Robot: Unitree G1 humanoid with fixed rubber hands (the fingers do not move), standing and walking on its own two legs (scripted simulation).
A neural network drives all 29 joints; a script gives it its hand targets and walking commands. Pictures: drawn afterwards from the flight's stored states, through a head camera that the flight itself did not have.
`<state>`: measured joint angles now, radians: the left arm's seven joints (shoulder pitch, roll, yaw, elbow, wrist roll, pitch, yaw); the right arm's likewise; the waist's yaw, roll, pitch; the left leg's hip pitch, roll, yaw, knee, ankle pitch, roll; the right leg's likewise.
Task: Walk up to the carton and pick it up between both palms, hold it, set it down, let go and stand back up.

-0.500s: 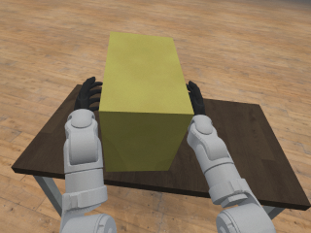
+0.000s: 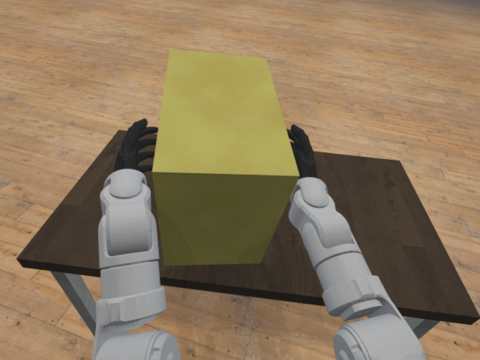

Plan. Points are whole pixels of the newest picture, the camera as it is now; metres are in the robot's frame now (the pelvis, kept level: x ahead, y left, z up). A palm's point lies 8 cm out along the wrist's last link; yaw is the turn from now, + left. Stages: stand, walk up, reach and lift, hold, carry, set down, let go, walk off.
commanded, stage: hold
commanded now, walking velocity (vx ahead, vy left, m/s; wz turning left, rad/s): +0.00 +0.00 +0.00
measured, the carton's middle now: (216, 159) +0.43 +0.01 +0.14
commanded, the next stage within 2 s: none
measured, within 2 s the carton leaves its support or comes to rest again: neither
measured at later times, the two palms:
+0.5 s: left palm (123, 174) +0.35 +0.15 +0.18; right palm (295, 171) +0.35 -0.12 +0.17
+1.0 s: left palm (131, 172) +0.35 +0.14 +0.19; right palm (304, 175) +0.34 -0.13 +0.17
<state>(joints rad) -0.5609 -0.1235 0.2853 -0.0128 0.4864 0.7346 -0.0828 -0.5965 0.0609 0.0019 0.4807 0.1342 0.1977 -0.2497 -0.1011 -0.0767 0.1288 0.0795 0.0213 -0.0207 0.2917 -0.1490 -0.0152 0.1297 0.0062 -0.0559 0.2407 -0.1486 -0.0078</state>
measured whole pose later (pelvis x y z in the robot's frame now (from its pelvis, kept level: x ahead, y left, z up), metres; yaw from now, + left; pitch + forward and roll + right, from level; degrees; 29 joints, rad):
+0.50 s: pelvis +0.00 +0.00 +0.00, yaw +1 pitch -12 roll -1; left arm -0.56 -0.10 0.27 0.00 0.46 0.74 -0.07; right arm -0.61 0.05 0.00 0.47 0.14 0.21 -0.25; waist -0.10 -0.08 0.13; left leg 0.06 0.01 -0.03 0.32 -0.16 -0.01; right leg 0.12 0.00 -0.07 0.26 -0.16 0.00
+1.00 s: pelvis +0.00 +0.00 +0.00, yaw +0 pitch -13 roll +0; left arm -0.56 -0.13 0.29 0.01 0.49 0.73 -0.08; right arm -0.60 0.07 -0.02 0.50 0.12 0.20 -0.24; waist -0.11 -0.07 0.12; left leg 0.08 0.02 -0.02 0.29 -0.15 -0.01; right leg 0.13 0.00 -0.06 0.25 -0.15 -0.01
